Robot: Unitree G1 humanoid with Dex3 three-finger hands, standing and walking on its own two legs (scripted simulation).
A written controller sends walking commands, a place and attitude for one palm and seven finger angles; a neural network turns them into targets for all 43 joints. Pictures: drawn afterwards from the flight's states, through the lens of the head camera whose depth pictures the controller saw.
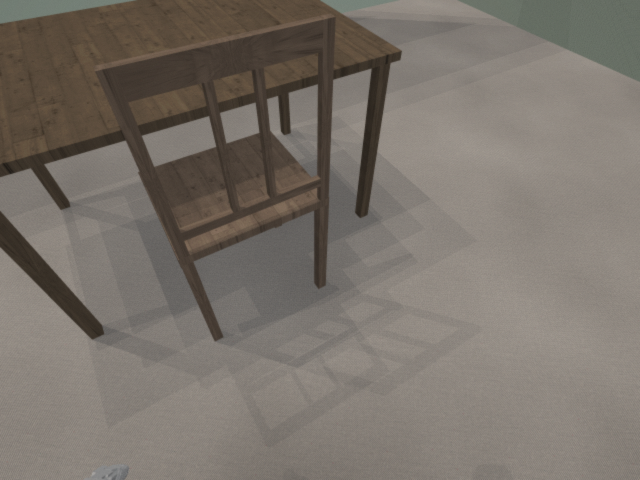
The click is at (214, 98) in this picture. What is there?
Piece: chair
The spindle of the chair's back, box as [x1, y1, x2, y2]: [201, 80, 239, 212]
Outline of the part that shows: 212,80 201,83 230,206 232,210 235,212 239,210 239,206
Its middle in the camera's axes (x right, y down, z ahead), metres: -0.21 -0.18 +0.84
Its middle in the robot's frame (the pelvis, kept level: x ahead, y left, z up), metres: +0.74 +0.25 -0.05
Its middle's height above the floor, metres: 0.72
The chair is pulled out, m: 0.00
